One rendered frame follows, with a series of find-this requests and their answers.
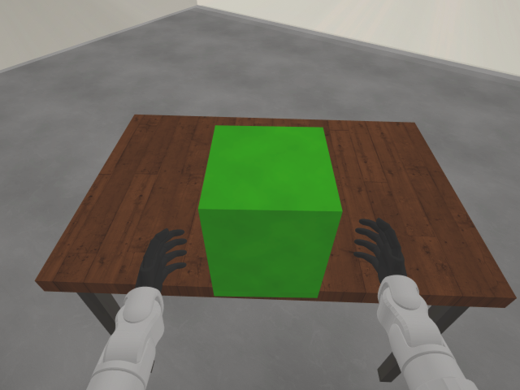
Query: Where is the robot left hand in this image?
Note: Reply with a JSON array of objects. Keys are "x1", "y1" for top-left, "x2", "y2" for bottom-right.
[{"x1": 135, "y1": 228, "x2": 187, "y2": 292}]

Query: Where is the robot right hand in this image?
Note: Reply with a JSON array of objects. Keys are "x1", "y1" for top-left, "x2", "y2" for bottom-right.
[{"x1": 353, "y1": 218, "x2": 407, "y2": 283}]

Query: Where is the table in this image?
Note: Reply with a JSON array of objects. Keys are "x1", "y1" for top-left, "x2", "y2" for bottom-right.
[{"x1": 35, "y1": 115, "x2": 516, "y2": 382}]

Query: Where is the carton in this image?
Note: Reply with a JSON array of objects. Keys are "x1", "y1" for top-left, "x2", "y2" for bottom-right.
[{"x1": 198, "y1": 125, "x2": 343, "y2": 298}]

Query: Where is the right robot forearm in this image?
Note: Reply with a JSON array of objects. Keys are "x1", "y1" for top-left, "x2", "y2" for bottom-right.
[{"x1": 377, "y1": 275, "x2": 478, "y2": 390}]

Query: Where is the left robot forearm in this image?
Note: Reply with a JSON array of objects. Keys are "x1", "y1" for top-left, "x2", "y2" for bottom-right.
[{"x1": 86, "y1": 287, "x2": 164, "y2": 390}]

